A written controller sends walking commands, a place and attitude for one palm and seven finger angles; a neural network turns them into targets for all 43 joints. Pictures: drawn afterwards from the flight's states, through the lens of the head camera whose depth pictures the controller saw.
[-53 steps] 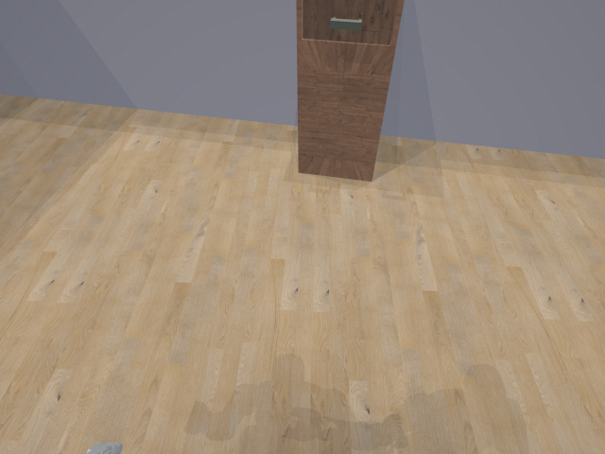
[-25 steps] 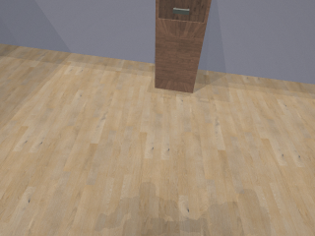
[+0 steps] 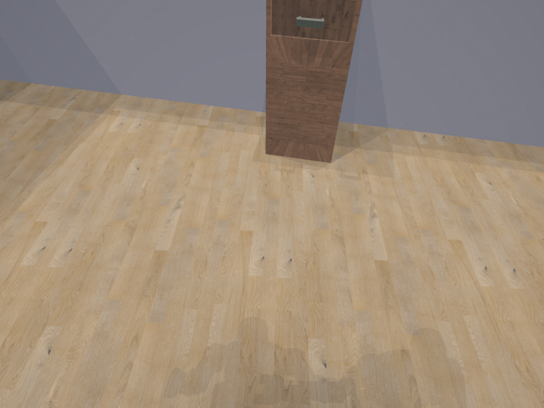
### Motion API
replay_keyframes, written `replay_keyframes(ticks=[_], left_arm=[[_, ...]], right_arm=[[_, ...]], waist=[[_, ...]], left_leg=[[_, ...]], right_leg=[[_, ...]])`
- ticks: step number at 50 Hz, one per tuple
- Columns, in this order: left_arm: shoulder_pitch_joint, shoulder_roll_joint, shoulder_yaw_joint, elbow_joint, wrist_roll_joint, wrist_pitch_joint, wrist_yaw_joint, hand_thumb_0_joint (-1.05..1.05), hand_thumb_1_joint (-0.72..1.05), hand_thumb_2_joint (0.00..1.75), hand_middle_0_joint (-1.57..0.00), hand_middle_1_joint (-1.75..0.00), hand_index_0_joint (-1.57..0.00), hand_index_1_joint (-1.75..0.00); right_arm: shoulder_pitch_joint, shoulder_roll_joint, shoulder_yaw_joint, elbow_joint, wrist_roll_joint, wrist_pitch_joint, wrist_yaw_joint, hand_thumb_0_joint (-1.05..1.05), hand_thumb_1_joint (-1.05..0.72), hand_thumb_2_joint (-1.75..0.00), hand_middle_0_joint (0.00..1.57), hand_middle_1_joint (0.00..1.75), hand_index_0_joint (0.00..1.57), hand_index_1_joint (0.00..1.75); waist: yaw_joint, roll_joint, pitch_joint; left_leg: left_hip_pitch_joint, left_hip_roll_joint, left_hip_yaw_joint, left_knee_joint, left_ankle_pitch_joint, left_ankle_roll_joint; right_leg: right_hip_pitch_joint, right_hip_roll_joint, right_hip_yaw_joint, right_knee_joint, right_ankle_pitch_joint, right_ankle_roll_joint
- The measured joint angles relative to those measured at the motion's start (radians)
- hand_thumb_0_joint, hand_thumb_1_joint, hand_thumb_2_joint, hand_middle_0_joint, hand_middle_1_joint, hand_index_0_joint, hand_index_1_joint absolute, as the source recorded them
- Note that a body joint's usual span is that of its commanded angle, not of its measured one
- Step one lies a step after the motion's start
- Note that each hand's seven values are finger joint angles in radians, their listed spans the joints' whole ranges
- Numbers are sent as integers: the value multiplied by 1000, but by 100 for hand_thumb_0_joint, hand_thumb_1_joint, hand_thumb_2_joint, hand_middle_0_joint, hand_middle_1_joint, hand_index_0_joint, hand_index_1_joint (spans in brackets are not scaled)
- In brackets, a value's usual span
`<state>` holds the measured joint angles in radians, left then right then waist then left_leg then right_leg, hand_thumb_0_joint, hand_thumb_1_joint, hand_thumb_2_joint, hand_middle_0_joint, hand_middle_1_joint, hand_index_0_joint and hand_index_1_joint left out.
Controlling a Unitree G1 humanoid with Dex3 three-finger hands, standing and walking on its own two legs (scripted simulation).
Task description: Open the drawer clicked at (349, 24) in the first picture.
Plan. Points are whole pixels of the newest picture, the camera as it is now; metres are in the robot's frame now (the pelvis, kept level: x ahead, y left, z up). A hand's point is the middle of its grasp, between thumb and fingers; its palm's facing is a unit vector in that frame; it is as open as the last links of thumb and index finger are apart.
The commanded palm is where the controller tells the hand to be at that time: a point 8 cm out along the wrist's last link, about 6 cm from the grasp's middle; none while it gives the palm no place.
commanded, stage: look at it before walking up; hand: left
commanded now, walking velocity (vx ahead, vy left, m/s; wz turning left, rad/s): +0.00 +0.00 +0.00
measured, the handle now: (310, 20) +1.55 -0.08 -0.01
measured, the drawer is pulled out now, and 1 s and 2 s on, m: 0.00 0.00 0.00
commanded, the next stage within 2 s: walk to a spot facing it in 0.38 s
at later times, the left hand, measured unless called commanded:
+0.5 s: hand out of the picture +0.07 +0.25 -0.16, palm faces -0.04 -0.94 -0.34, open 7.4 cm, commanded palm none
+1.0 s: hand out of the picture +0.04 +0.19 -0.20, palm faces -0.05 -0.99 -0.11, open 7.4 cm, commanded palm none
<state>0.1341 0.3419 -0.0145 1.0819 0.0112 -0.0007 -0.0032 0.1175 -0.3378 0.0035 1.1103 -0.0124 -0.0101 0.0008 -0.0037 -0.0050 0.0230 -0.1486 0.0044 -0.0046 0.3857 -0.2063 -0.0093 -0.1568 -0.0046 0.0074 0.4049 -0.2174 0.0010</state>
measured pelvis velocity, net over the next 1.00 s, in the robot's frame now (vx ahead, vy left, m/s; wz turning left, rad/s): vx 0.12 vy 0.02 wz -0.14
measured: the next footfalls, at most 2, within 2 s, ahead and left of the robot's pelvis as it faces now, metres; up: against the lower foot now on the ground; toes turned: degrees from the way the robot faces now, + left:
left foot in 0.96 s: +0.15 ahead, +0.12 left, +0.00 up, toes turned +1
right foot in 1.42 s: +0.43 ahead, -0.15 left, +0.00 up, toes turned -24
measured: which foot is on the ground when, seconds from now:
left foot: down 0.00-0.78, up 0.80-0.94, down 0.96-1.00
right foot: down 0.00-0.96, up 0.98-1.00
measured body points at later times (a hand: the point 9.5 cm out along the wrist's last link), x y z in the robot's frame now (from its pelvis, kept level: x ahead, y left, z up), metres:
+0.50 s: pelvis +0.00 +0.00 +0.00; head +0.01 +0.00 +0.45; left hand +0.07 +0.30 -0.13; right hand +0.08 -0.30 -0.13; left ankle +0.00 +0.13 -0.74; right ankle +0.00 -0.12 -0.74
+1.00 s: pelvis +0.12 +0.02 -0.02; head +0.14 +0.05 +0.42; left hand +0.04 +0.24 -0.19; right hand +0.13 -0.22 -0.16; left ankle +0.12 +0.11 -0.75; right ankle +0.01 -0.11 -0.73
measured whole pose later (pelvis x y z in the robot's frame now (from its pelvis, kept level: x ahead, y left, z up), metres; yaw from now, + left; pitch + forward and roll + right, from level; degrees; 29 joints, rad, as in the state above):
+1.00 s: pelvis +0.12 +0.02 -0.02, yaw -8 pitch +0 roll -1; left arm 0.47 0.14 0.03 1.14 0.02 -0.01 -0.01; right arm 0.25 -0.18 -0.03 1.05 -0.02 -0.07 0.00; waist 0.03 -0.05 0.02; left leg -0.29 0.05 0.15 0.66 -0.34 0.03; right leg -0.20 0.02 0.10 0.76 -0.48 -0.02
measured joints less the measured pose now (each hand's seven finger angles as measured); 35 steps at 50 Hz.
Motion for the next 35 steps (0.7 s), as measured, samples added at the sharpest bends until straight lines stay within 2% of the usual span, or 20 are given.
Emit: replay_keyframes(ticks=[26, 35], left_arm=[[10, 2, 0, 10, 0, 2, 2, 1, 91, 90, -21, -30, -20, -30], [141, -66, 13, -3, 12, 24, -14, 1, 91, 90, -20, -29, -20, -30]], right_arm=[[-4, -5, 2, 8, 1, 2, -2, 1, -90, -90, 20, 30, 21, 30], [87, 67, -2, -13, -13, 13, 4, 1, -91, -90, 20, 30, 20, 30]], waist=[[4, 0, 7], [17, 2, -45]], left_leg=[[15, -1, 0, -22, 5, 1], [-13, 22, 50, 104, -113, 2]], right_leg=[[17, -1, 0, -25, 7, 3], [-39, 23, 47, 115, -107, -15]])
